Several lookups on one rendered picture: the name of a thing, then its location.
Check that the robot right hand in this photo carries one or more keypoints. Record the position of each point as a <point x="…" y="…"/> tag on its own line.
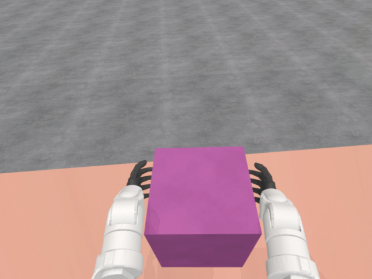
<point x="266" y="181"/>

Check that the carton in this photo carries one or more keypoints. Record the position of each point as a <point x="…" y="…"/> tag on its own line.
<point x="201" y="207"/>

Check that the left robot forearm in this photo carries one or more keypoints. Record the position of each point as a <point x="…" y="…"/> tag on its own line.
<point x="121" y="256"/>

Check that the right robot forearm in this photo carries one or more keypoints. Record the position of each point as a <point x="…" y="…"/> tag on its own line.
<point x="288" y="254"/>

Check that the robot left hand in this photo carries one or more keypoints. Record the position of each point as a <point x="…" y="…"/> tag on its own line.
<point x="136" y="179"/>

